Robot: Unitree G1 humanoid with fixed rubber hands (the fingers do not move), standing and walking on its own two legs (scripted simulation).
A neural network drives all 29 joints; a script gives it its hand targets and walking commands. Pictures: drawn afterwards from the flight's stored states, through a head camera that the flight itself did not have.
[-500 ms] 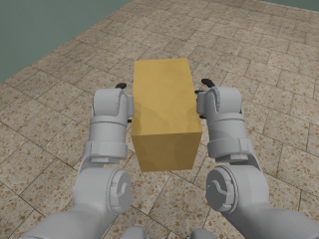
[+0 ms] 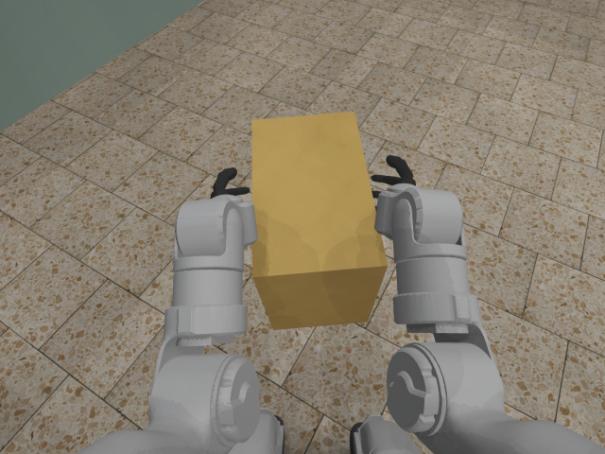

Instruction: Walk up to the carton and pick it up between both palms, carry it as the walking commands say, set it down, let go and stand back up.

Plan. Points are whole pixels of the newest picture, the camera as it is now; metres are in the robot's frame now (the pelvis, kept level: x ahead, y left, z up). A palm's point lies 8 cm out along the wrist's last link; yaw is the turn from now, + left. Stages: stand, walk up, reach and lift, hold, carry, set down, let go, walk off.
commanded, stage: carry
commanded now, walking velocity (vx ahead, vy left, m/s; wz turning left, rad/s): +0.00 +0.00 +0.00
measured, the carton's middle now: (312, 225) +0.41 +0.02 +0.02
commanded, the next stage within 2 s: none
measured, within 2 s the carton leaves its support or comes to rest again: neither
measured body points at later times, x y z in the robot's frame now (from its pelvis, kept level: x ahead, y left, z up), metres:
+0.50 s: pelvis +0.00 +0.00 +0.00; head +0.01 +0.00 +0.45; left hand +0.36 +0.12 +0.10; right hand +0.38 -0.10 +0.11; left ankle +0.11 +0.12 -0.71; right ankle +0.10 -0.15 -0.71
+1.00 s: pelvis +0.01 +0.00 +0.00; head +0.02 +0.01 +0.45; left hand +0.36 +0.13 +0.09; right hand +0.37 -0.10 +0.10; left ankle +0.11 +0.12 -0.71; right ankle +0.10 -0.15 -0.71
